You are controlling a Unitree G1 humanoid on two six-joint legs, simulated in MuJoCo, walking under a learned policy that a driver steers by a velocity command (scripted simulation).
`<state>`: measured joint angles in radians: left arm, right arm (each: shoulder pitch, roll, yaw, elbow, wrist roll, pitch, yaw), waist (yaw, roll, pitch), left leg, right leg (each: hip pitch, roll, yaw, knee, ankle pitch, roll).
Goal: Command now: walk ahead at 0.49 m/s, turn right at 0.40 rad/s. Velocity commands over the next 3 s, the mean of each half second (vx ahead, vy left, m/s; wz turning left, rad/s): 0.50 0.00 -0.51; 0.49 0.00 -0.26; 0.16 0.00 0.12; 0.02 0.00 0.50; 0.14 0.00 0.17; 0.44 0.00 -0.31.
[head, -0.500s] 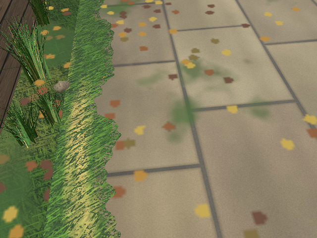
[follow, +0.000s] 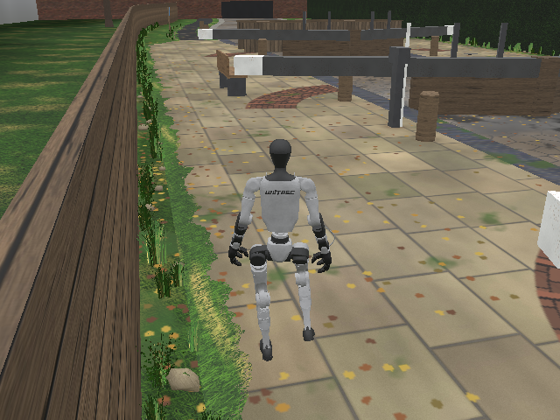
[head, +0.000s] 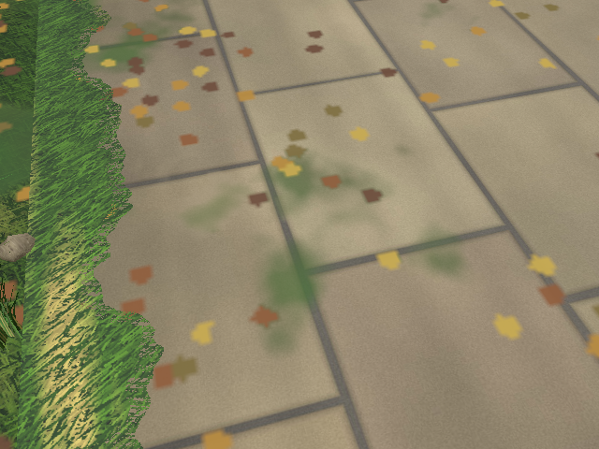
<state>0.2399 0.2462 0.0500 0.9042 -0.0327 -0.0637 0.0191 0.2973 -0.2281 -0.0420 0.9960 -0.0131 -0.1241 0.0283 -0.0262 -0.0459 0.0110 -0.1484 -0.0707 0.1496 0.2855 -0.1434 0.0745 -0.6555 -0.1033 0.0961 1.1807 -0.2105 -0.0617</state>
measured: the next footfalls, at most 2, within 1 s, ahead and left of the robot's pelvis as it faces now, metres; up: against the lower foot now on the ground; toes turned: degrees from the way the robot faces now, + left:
right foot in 0.34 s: +0.33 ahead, -0.18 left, +0.00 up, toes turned -14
left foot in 0.84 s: +0.67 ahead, -0.08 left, +0.00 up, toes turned -22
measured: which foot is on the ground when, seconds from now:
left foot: down 0.00-0.34, up 0.36-0.82, down 0.84-1.00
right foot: up 0.00-0.32, down 0.34-0.86, up 0.88-1.00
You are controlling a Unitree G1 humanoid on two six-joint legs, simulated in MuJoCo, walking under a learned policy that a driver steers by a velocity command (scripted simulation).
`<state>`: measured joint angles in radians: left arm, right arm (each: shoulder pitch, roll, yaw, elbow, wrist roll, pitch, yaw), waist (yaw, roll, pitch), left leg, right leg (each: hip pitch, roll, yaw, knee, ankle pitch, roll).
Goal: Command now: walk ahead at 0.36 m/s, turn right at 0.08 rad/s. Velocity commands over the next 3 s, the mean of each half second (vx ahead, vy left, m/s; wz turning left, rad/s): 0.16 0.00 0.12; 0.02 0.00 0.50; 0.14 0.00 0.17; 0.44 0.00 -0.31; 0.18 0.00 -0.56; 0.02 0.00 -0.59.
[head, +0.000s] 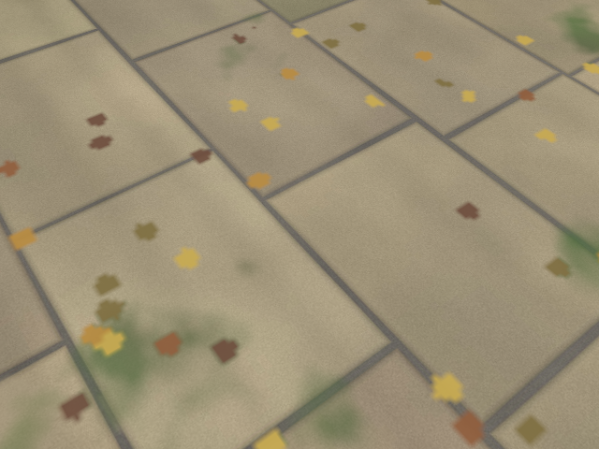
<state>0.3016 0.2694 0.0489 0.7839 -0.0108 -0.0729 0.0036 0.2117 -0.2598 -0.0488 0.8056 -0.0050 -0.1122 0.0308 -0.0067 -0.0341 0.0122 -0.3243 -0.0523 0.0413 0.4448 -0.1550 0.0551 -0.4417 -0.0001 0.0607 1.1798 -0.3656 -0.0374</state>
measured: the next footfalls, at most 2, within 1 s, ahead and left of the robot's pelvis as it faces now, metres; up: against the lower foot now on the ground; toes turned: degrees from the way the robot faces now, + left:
right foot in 0.30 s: +0.26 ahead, -0.13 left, +0.00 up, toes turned +3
left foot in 0.68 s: +0.15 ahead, +0.12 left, +0.00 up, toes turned +16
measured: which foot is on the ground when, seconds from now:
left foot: down 0.00-0.32, up 0.34-0.66, down 0.68-1.00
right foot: up 0.00-0.28, down 0.30-0.68, up 0.70-1.00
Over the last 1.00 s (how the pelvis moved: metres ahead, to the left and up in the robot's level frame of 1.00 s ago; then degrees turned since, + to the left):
0.56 -0.13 -0.01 -22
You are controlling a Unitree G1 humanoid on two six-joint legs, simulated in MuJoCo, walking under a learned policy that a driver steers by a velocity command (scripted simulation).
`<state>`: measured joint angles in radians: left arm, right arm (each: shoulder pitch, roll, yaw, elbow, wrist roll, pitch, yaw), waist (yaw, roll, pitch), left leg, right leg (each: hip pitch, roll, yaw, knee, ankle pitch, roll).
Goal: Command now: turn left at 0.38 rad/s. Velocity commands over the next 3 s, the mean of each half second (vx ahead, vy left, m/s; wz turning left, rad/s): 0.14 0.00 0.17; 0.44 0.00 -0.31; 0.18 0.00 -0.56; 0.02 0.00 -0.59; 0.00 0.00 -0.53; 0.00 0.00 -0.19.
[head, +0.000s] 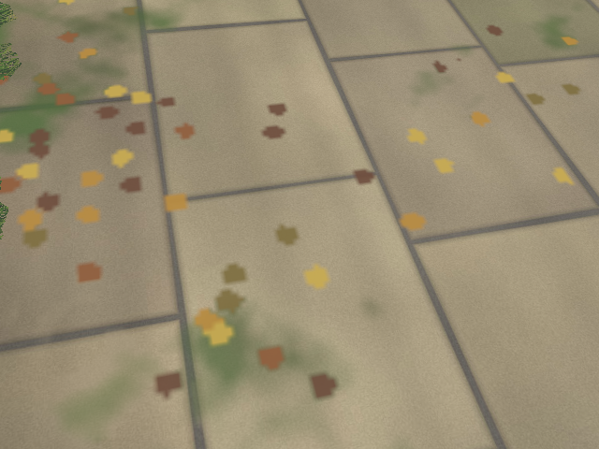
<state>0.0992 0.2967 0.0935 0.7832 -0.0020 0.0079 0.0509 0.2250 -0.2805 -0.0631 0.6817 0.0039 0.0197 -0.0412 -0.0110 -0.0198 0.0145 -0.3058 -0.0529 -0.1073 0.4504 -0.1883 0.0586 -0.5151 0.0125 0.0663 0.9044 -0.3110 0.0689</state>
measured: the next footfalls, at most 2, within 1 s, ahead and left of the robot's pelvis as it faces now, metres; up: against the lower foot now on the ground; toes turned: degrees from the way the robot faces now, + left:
right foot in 0.18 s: +0.05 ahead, -0.15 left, +0.00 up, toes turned +5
left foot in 0.54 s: +0.10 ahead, +0.12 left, +0.00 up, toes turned +4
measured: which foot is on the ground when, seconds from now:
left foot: down 0.00-0.20, up 0.22-0.52, down 0.54-1.00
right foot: up 0.00-0.16, down 0.18-0.54, up 0.56-1.00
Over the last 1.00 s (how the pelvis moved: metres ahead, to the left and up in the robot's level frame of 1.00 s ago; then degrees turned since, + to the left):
0.12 0.02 0.01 23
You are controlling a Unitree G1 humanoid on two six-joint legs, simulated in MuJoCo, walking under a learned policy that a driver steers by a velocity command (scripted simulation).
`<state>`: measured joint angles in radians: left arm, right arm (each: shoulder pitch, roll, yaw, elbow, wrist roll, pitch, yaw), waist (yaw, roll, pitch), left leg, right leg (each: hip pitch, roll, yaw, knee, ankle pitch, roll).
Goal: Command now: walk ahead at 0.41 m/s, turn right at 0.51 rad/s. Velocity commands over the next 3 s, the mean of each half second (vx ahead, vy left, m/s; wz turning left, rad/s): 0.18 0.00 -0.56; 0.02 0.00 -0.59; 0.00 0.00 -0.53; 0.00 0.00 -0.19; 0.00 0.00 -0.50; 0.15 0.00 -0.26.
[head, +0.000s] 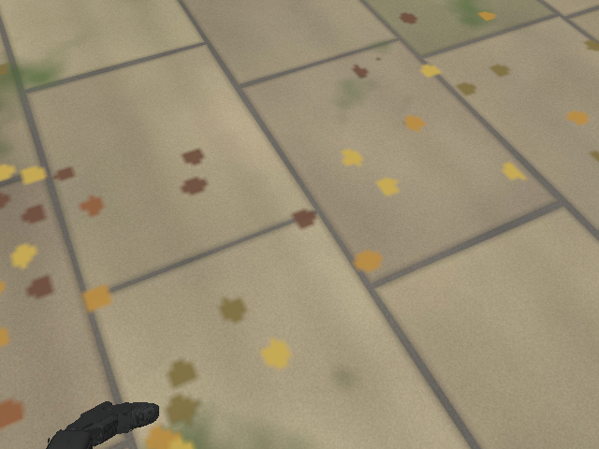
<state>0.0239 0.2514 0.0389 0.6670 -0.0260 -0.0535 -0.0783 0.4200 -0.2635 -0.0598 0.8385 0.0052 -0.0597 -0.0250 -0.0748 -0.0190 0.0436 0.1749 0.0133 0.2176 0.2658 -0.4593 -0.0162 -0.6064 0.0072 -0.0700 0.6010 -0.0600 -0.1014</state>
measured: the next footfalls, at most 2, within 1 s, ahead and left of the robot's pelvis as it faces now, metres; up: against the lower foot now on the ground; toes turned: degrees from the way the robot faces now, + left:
right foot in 0.02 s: +0.20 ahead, -0.08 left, +0.00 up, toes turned -3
left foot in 0.52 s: +0.34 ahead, +0.09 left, +0.00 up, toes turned -25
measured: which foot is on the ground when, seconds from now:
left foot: down 0.00-0.04, up 0.06-0.50, down 0.52-0.92, up 0.94-1.00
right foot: up 0.00-0.00, down 0.02-0.52, up 0.54-0.90, down 0.92-1.00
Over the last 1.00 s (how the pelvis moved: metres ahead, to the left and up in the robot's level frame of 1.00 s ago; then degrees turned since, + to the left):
0.26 0.00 -0.03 -9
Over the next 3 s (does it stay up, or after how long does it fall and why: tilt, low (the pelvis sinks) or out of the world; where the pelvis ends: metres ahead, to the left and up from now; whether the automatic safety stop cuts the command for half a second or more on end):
stays up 0.18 -0.04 0.03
